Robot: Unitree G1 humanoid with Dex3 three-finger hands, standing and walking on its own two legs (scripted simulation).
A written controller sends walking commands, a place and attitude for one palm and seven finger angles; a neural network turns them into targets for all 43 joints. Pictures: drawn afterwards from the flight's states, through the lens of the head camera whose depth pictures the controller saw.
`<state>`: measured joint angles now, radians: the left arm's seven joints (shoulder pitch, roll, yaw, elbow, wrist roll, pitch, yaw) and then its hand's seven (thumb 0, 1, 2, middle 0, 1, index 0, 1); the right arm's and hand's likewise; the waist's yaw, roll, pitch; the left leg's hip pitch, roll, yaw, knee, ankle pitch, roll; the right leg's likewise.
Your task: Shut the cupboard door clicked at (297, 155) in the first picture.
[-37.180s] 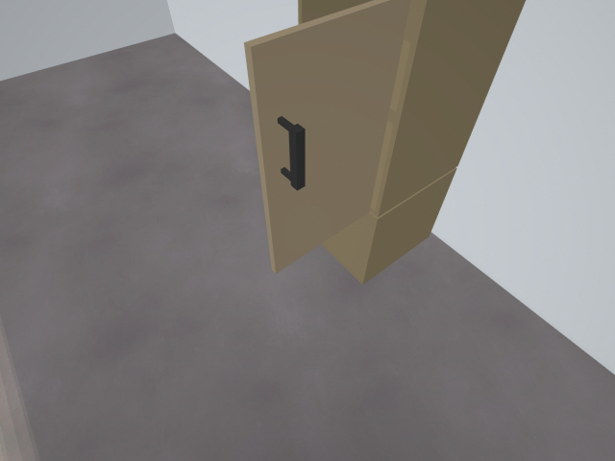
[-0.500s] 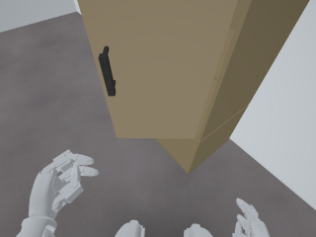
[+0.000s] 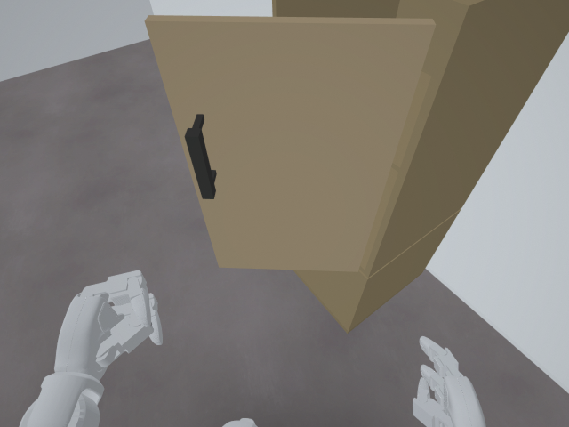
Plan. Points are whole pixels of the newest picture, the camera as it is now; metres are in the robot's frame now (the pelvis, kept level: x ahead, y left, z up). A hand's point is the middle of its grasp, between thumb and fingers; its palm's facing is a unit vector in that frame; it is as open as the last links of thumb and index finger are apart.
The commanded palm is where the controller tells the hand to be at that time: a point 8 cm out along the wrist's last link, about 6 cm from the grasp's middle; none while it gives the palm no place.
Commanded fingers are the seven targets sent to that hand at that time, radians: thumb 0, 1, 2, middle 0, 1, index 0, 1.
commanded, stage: raise the hand and make a fist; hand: left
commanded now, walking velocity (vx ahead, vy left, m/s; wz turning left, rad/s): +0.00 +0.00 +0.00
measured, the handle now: (204, 158) +0.49 +0.18 +0.10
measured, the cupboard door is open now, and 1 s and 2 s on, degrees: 51 51 51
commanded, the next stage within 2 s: bring the fist close to the handle in 0.58 s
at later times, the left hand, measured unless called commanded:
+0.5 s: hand (160, 307) +0.23 +0.17 +0.10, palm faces +0.05 -1.00 -0.04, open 3.1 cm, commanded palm +0.20 +0.22 +0.10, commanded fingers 0.00 0.90 0.90 -1.30 -1.50 -1.30 -1.50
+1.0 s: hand (185, 275) +0.27 +0.15 +0.10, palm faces +0.00 -1.00 -0.03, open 3.1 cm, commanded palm +0.26 +0.20 +0.10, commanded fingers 0.00 0.90 0.90 -1.30 -1.50 -1.30 -1.50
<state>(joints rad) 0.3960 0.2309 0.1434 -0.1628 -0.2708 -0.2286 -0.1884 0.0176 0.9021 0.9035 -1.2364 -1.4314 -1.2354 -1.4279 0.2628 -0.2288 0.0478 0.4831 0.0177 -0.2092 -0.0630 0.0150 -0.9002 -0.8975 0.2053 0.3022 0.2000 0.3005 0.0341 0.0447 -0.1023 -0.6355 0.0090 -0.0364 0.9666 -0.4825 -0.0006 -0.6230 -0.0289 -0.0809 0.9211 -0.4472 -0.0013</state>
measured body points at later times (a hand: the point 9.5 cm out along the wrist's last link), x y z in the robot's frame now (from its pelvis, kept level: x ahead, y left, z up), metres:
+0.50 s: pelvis +0.00 -0.02 +0.01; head +0.03 -0.03 +0.46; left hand +0.22 +0.22 +0.11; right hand +0.17 -0.25 -0.06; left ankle +0.00 +0.12 -0.69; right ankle +0.01 -0.12 -0.69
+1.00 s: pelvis -0.01 -0.01 +0.01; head +0.02 -0.03 +0.46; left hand +0.27 +0.21 +0.11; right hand +0.16 -0.24 -0.07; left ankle +0.00 +0.12 -0.69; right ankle +0.01 -0.12 -0.69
